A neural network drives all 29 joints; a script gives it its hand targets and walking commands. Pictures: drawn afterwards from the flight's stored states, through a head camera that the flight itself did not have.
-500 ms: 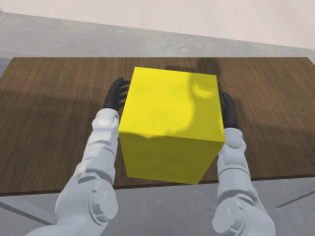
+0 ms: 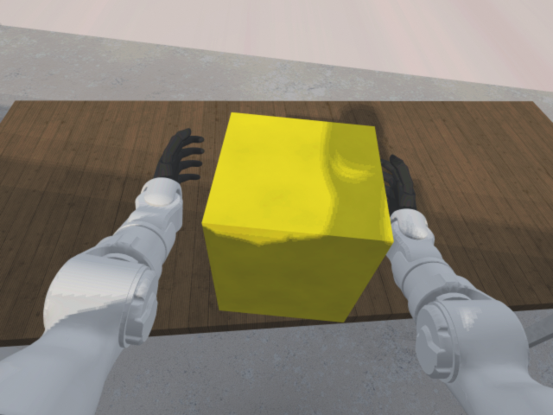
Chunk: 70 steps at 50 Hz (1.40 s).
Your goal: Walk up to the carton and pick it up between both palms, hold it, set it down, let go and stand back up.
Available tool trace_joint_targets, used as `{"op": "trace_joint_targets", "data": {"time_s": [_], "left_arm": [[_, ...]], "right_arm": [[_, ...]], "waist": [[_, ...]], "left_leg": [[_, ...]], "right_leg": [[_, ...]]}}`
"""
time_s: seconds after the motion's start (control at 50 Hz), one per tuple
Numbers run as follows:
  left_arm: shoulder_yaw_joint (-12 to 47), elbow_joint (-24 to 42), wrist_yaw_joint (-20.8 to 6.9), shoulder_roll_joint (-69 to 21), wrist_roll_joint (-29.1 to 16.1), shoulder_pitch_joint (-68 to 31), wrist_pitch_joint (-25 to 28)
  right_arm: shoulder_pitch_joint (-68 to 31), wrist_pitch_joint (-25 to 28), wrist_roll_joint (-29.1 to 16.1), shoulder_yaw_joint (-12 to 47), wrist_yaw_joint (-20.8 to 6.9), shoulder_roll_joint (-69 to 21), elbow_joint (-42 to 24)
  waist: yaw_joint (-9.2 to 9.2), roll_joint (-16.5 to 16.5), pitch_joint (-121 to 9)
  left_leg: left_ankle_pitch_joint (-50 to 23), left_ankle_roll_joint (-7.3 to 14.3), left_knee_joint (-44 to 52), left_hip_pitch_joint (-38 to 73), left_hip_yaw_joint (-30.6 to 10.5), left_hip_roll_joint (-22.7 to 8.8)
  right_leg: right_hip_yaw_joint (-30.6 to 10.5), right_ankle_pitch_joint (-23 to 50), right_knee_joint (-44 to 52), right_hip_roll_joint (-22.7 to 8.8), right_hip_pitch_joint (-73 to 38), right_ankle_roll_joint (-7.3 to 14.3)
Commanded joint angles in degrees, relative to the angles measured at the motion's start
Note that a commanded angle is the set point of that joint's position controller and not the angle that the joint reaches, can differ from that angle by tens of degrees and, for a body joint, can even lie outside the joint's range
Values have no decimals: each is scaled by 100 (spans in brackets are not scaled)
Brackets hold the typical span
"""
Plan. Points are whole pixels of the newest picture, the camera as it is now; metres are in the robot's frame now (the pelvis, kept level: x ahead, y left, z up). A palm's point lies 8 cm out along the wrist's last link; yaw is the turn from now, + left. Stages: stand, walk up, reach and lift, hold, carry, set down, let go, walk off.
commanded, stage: set down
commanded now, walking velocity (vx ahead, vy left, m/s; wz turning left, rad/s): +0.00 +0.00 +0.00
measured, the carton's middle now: (291, 224) +0.41 -0.04 +0.04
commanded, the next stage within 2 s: none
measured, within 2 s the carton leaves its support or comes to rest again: neither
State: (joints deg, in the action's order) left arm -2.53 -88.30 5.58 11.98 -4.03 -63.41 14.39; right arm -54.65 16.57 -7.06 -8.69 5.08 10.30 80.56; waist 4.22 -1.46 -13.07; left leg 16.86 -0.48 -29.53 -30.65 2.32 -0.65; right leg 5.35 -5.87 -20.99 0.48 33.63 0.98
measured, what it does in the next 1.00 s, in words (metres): stands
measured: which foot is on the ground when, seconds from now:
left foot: down 0.00-1.00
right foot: down 0.00-1.00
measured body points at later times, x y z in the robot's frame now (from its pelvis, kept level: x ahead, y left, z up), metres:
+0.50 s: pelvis -0.05 -0.03 -0.01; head +0.01 -0.02 +0.44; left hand +0.47 +0.13 +0.17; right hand +0.43 -0.25 +0.16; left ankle -0.05 +0.09 -0.73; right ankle +0.02 -0.11 -0.74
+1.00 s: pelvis -0.02 -0.03 +0.01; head -0.01 -0.01 +0.46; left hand +0.47 +0.14 +0.22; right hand +0.42 -0.25 +0.20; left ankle -0.05 +0.09 -0.73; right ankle +0.02 -0.11 -0.73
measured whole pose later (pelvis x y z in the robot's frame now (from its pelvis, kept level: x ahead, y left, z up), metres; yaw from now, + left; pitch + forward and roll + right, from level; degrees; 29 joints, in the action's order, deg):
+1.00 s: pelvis -0.02 -0.03 +0.01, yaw +1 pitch +6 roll -1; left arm 2.3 -73.5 -1.1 21.8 -12.3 -69.3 -11.4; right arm -63.0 -12.5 -19.9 0.4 10.5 15.7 65.5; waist 7.6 0.6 -6.4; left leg 13.1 -0.5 -21.4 -14.6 1.0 -1.1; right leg 6.5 -3.6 -15.6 1.4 18.5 2.9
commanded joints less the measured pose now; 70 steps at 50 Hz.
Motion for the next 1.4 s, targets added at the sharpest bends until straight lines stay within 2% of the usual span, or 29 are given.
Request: {"op": "trace_joint_targets", "data": {"time_s": [0.0,0.06,0.12,0.24,0.32,0.4,0.48,0.6,0.7,0.76,0.82,0.94,1.02,1.1,1.16,1.26,1.38], "left_arm": [[858,635,-71,487,-903,-2650,216],[1252,1059,-77,435,-1343,-3143,120],[1421,1058,-154,558,-1522,-3285,-135],[1391,625,-227,1142,-1639,-3573,-508],[1267,540,-205,1544,-1667,-3691,-690],[1219,647,-231,1749,-1706,-3836,-900],[1223,817,-301,1813,-1774,-4005,-1100],[1228,1025,-471,1801,-1743,-4019,-1449],[1093,1407,-559,1730,-1551,-3912,-1870],[929,1632,-584,1680,-1362,-3679,-2154],[701,1832,-619,1656,-1108,-3233,-2387],[182,2380,-662,1658,-618,-2120,-2433],[28,3075,-624,1584,-565,-1810,-2244],[133,3854,-506,1514,-829,-1954,-2117],[194,4127,-438,1455,-942,-1938,-2115],[69,4146,-494,1299,-716,-1340,-2293],[-238,4328,-664,1121,-275,-402,-2535]], "right_arm": [[-2667,128,-565,229,-69,1530,-236],[-3077,-101,-954,458,-182,1620,-606],[-3287,-447,-1166,690,-343,1680,-641],[-3663,-1018,-1176,786,-400,1714,-854],[-3923,-1345,-1144,836,-295,1504,-1300],[-4070,-1679,-1045,766,-85,1297,-1793],[-4159,-1966,-826,563,140,1205,-2018],[-4134,-2288,-567,236,454,1234,-2038],[-4013,-2517,-699,169,564,1361,-1965],[-3835,-2665,-851,297,571,1394,-1913],[-3538,-2788,-1040,537,566,1345,-1921],[-2634,-2719,-1412,1044,516,1164,-2367],[-2244,-2489,-1405,1019,480,1100,-3095],[-2360,-2351,-1094,605,434,1166,-4001],[-2297,-2340,-794,310,397,1178,-4331],[-1637,-2428,-509,171,409,1038,-4150],[-689,-2455,-648,376,490,746,-3923]], "waist": [[232,-585,-2960],[273,-655,-3172],[296,-477,-3077],[200,48,-2748],[85,387,-2865],[76,527,-3129],[232,412,-3242],[518,-32,-3233],[597,-518,-3046],[555,-626,-2672],[446,-530,-2146],[123,-141,-1525],[-18,23,-1446],[30,112,-1716],[89,126,-1999],[131,33,-1975],[40,-10,-900]], "left_leg": [[-4030,-842,-440,1344,-286,-230],[-3493,-797,-422,1175,-287,-126],[-2814,-634,-312,860,-317,-69],[-660,-144,258,-534,-243,90],[-135,136,584,-1509,-214,211],[-87,222,811,-1998,-244,265],[-172,147,901,-1831,-228,278],[-692,-96,924,-987,-153,261],[-1742,-378,785,158,-158,201],[-2281,-465,741,738,-187,157],[-2512,-422,842,924,-207,127],[-2472,-186,1096,1100,-200,102],[-2173,-97,1130,1293,-160,123],[-1542,-56,1087,1229,-111,167],[-1187,-41,1068,1092,-91,174],[-1150,-89,1104,961,-66,158],[-1176,-111,1265,1052,-64,164]], "right_leg": [[-85,1966,-588,235,-1393,107],[-47,1961,-717,211,-1404,100],[-43,1792,-843,170,-1407,40],[-312,887,-878,-54,-1957,15],[-681,600,-871,-221,-3117,-45],[-1036,574,-794,-360,-3985,-110],[-994,980,-741,-365,-4161,-103],[-678,2155,-675,-232,-4095,-50],[-416,2708,-480,-36,-3828,-16],[-334,2714,-318,73,-3743,-9],[-329,2682,-193,118,-3971,-24],[-360,2619,-96,132,-4564,-61],[-380,2234,-30,128,-4459,-74],[-400,1582,-23,108,-4061,-84],[-423,1277,-77,89,-3996,-56],[-473,1342,-119,66,-4402,-25],[-408,1312,-12,92,-4731,-72]]}}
